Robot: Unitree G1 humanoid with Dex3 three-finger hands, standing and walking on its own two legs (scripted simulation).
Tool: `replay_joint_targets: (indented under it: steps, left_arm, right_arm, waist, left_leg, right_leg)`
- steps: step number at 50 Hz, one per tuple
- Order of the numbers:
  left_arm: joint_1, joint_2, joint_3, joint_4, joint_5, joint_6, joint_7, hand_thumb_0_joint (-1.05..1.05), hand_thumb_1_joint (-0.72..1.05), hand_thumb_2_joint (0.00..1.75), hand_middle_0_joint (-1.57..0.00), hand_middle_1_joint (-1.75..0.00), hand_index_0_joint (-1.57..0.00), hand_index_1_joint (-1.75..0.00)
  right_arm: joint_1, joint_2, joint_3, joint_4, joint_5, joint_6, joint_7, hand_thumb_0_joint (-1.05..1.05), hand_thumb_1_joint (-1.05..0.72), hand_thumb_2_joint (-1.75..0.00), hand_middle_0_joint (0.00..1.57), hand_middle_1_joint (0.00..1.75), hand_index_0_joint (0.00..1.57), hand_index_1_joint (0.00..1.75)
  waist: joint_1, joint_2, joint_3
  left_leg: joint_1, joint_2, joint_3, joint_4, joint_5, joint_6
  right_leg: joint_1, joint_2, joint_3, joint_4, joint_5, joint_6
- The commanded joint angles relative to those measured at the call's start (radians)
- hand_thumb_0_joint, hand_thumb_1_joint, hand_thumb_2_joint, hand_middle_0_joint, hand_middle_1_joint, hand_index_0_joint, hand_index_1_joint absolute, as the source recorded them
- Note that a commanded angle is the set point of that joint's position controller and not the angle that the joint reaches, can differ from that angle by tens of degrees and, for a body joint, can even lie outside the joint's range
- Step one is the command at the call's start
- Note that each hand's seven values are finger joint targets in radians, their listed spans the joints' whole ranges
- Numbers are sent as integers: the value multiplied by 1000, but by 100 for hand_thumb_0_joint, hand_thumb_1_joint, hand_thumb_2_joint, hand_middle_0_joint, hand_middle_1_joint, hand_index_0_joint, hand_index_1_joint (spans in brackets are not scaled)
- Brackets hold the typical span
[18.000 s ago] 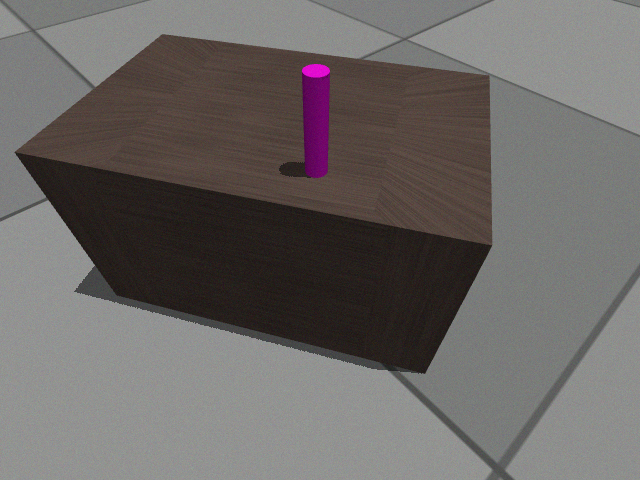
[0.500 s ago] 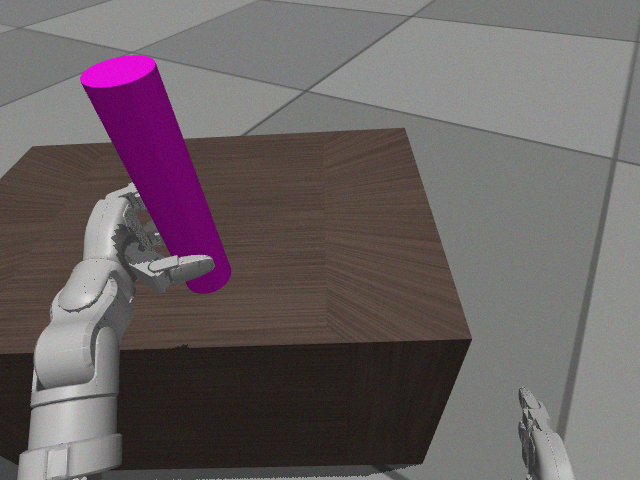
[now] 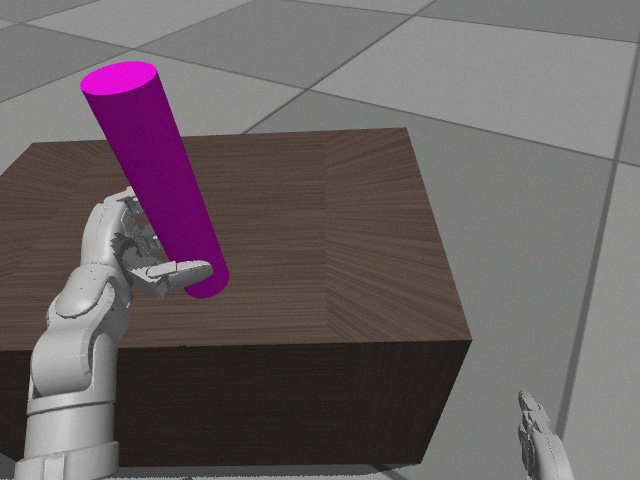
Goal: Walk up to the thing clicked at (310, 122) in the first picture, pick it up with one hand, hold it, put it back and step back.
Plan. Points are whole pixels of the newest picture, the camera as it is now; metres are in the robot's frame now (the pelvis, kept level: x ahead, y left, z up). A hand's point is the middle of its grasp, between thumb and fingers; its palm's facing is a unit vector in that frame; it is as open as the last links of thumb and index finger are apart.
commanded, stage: hold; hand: left
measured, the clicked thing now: (173, 202) +0.32 +0.14 +0.25
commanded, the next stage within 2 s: crouch in 0.50 s
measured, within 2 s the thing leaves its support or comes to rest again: neither
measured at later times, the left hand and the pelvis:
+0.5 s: hand (178, 230) +0.34 +0.16 +0.19, palm faces +0.03 -1.00 +0.01, open 9.3 cm; pelvis +0.00 +0.00 +0.00, yaw +0 degrees
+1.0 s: hand (191, 240) +0.37 +0.16 +0.14, palm faces +0.07 -1.00 +0.03, open 9.3 cm; pelvis -0.01 +0.00 +0.00, yaw +0 degrees
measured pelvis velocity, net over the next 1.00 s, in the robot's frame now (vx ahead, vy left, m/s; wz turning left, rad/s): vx -0.01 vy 0.00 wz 0.00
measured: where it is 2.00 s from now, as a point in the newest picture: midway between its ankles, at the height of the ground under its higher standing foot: outside the picture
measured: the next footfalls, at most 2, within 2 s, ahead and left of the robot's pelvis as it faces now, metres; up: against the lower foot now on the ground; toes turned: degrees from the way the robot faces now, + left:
none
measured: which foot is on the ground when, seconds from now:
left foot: down 0.00-1.00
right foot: down 0.00-1.00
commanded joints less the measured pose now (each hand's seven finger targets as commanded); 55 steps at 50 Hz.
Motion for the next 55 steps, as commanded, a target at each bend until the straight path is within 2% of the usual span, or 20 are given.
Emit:
replay_joint_targets:
  steps: [1,2,3,5,6,7,8,15,20,24,26,29,30,32,34,39,41,44,48,55]
  left_arm:
    - [-421,175,56,-299,-6,-104,21,0,6,123,-133,-145,-135,-145]
    - [-422,225,105,-320,-7,-108,31,0,7,123,-133,-144,-135,-145]
    - [-429,187,63,-325,-4,-111,31,0,9,123,-134,-144,-136,-144]
    - [-418,172,46,-338,-3,-118,34,0,8,124,-135,-146,-137,-146]
    - [-402,211,88,-303,-3,-114,37,0,5,123,-134,-145,-136,-145]
    - [-399,157,33,-277,1,-109,32,0,5,123,-135,-145,-137,-145]
    - [-380,176,61,-252,-5,-102,29,0,6,124,-135,-145,-137,-146]
    - [-356,162,50,-164,-19,-55,-8,0,8,123,-136,-146,-138,-146]
    - [-405,172,60,-234,-21,-60,-6,0,9,122,-132,-143,-135,-143]
    - [-462,247,114,-309,-6,-87,28,0,7,121,-131,-142,-133,-143]
    - [-440,173,65,-278,-5,-87,38,0,8,123,-131,-142,-133,-143]
    - [-431,184,63,-253,-2,-84,37,0,8,124,-133,-144,-135,-145]
    - [-420,200,69,-257,1,-83,31,0,14,132,-132,-149,-133,-151]
    - [-392,158,28,-225,4,-69,20,0,16,125,-135,-145,-138,-144]
    - [-393,144,24,-207,-5,-58,9,0,18,128,-138,-148,-142,-147]
    - [-424,182,64,-83,-12,-55,4,0,9,128,-140,-152,-144,-150]
    - [-472,190,70,-77,-7,-84,19,0,8,125,-135,-148,-140,-146]
    - [-518,177,57,-8,4,-154,26,0,9,125,-134,-146,-137,-145]
    - [-624,198,21,36,24,-276,32,0,14,125,-135,-144,-137,-144]
    - [-679,239,39,265,35,-427,45,0,15,124,-134,-142,-136,-142]
  right_arm:
    - [-118,-118,-56,-174,0,-63,-7,0,53,-5,5,5,5,5]
    - [-85,-133,-64,-153,-3,-59,-12,0,53,-5,5,5,5,5]
    - [-110,-101,-33,-169,-2,-62,-8,0,53,-5,5,5,5,5]
    - [-150,-110,-46,-172,-2,-64,-13,0,53,-5,5,5,5,5]
    - [-136,-139,-66,-164,-7,-65,-18,0,52,-6,5,5,5,5]
    - [-159,-111,-39,-163,-8,-64,-18,0,53,-6,5,5,5,5]
    - [-155,-116,-42,-148,-9,-61,-19,0,53,-6,5,5,5,5]
    - [-121,-123,-46,-116,-4,-55,-19,0,53,-5,5,5,5,5]
    - [-83,-113,-44,-142,-1,-55,-10,0,54,-5,5,5,5,5]
    - [-83,-132,-68,-153,-4,-57,-13,0,53,-5,5,5,5,5]
    - [-124,-114,-55,-153,-4,-63,-15,0,53,-5,5,5,5,5]
    - [-140,-97,-32,-142,-4,-64,-15,0,53,-5,5,5,5,5]
    - [-147,-125,-60,-151,-3,-63,-17,0,54,-6,5,5,5,5]
    - [-157,-112,-48,-134,-4,-60,-17,0,57,-5,5,5,5,5]
    - [-167,-78,-15,-108,-4,-59,-10,0,57,-4,5,5,5,5]
    - [-126,-121,-46,-76,-7,-63,-5,0,57,-4,5,5,5,5]
    - [-142,-158,-74,-107,-9,-73,-9,0,57,-4,5,5,5,5]
    - [-122,-130,-51,-78,-12,-84,-12,0,57,-4,5,5,5,5]
    - [-154,-108,-23,-105,-12,-106,-18,0,56,-5,5,5,5,5]
    - [-131,-100,-3,-102,-20,-89,-22,0,56,-5,5,5,5,5]
  waist:
    - [-1,-18,-199]
    - [-5,-15,-214]
    - [2,1,-197]
    - [5,21,-206]
    - [-2,-14,-225]
    - [-1,-12,-202]
    - [-1,-25,-197]
    - [-9,-92,-147]
    - [-17,-78,-164]
    - [-7,-45,-221]
    - [-4,-40,-205]
    - [3,-18,-194]
    - [2,-21,-200]
    - [5,-36,-168]
    - [19,-36,-148]
    - [-13,-94,-124]
    - [-34,-124,-148]
    - [-52,-146,-160]
    - [-57,-66,-240]
    - [-52,1,-287]
  left_leg:
    - [57,-26,30,-75,201,24]
    - [67,-22,27,-75,213,22]
    - [53,-18,20,-80,220,14]
    - [60,-18,18,-77,223,12]
    - [74,-14,16,-71,241,14]
    - [55,-17,17,-74,235,16]
    - [50,-19,20,-70,229,19]
    - [34,-24,28,-89,181,31]
    - [62,-32,40,-76,202,35]
    - [76,-31,36,-71,220,31]
    - [69,-30,33,-71,224,27]
    - [62,-25,25,-76,224,22]
    - [64,-23,24,-79,228,20]
    - [56,-23,24,-80,224,23]
    - [36,-22,25,-88,213,23]
    - [16,-23,27,-96,153,33]
    - [29,-26,32,-90,140,37]
    - [22,-31,34,-75,131,43]
    - [28,-37,35,-52,146,39]
    - [-18,-20,24,-21,196,23]
  right_leg:
    - [73,27,-47,-81,166,-19]
    - [75,30,-46,-80,174,-18]
    - [80,32,-51,-77,174,-22]
    - [83,32,-51,-73,174,-26]
    - [92,34,-50,-71,188,-22]
    - [93,32,-51,-78,186,-23]
    - [92,31,-50,-83,187,-19]
    - [66,31,-51,-103,151,-15]
    - [53,25,-46,-101,182,-7]
    - [86,23,-43,-91,195,-11]
    - [84,24,-45,-87,196,-14]
    - [83,27,-50,-85,187,-19]
    - [83,29,-52,-86,188,-21]
    - [73,29,-54,-89,185,-21]
    - [67,30,-54,-95,172,-21]
    - [42,31,-47,-105,132,-14]
    - [35,32,-43,-105,125,-9]
    - [24,25,-31,-99,128,-1]
    - [28,18,-19,-72,155,-6]
    - [25,25,-27,-30,195,-20]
